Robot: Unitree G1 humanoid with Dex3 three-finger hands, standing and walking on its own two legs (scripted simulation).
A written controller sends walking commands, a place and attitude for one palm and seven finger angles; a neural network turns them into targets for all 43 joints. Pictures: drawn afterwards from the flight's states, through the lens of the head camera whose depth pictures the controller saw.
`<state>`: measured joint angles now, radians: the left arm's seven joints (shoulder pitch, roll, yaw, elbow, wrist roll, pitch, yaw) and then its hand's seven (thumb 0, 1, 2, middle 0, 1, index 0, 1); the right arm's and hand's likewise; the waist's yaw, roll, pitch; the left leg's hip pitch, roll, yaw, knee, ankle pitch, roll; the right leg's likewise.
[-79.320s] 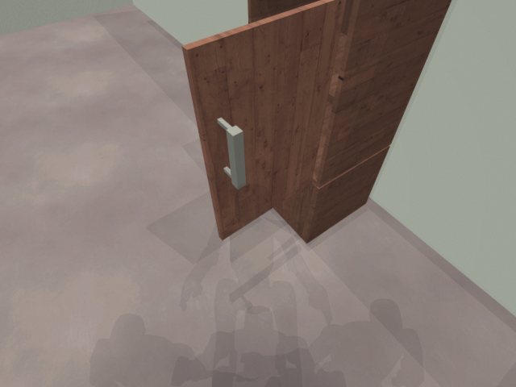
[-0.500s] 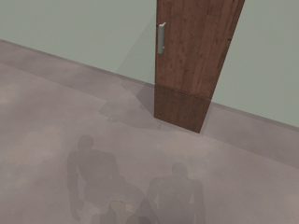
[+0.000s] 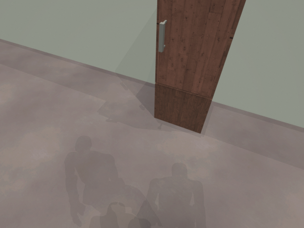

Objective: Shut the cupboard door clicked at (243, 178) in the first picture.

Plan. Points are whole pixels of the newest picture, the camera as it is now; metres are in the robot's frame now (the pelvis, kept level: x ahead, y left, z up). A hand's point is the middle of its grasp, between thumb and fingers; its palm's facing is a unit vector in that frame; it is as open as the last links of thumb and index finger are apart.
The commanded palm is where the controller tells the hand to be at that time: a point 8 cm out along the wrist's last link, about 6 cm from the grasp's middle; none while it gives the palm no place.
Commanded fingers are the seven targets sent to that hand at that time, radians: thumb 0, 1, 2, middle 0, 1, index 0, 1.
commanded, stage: look to check the result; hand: left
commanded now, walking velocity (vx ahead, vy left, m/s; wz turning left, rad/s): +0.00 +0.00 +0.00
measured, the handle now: (163, 36) +1.08 -0.01 +0.01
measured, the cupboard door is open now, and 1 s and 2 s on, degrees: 0 0 0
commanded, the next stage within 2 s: stand and wait in 0.30 s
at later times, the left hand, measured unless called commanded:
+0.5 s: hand out of the picture -0.01 +0.15 -0.18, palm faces +0.04 -0.98 -0.17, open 7.4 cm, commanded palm none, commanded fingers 0.00 0.90 0.90 -0.20 -0.30 -0.20 -0.30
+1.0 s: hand out of the picture +0.01 +0.16 -0.17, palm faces +0.04 -0.98 -0.19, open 7.4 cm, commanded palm none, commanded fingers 0.00 0.90 0.90 -0.20 -0.30 -0.20 -0.30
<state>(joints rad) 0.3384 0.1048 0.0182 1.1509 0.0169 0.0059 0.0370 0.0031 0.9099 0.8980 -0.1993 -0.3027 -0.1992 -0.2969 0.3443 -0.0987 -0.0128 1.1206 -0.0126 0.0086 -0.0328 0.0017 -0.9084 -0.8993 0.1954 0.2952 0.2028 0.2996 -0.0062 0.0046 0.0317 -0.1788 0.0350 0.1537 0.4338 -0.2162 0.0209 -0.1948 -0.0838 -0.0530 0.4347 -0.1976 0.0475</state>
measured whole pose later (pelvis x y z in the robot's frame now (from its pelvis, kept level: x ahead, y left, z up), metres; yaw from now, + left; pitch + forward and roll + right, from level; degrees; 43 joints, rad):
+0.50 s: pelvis +0.01 +0.00 +0.00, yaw +0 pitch -2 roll +0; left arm 0.30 0.11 0.02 1.14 0.02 0.00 0.03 0.00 0.91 0.90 -0.20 -0.30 -0.20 -0.30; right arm 0.32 -0.12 -0.02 1.13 -0.01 0.00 -0.03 0.00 -0.91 -0.90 0.20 0.30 0.20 0.30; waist -0.01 0.00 0.04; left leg -0.16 0.04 0.16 0.41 -0.22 0.01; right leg -0.18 -0.08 -0.05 0.42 -0.20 0.04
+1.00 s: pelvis +0.02 -0.01 +0.00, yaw +0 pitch -2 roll +0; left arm 0.28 0.14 0.02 1.14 0.01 0.00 0.03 0.00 0.91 0.90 -0.20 -0.30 -0.20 -0.30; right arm 0.29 -0.14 -0.02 1.13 -0.01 0.00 -0.03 0.00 -0.91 -0.90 0.20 0.30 0.20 0.30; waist 0.00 0.00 0.05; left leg -0.14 0.05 0.14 0.40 -0.22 0.00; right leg -0.15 -0.06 -0.07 0.40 -0.21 0.03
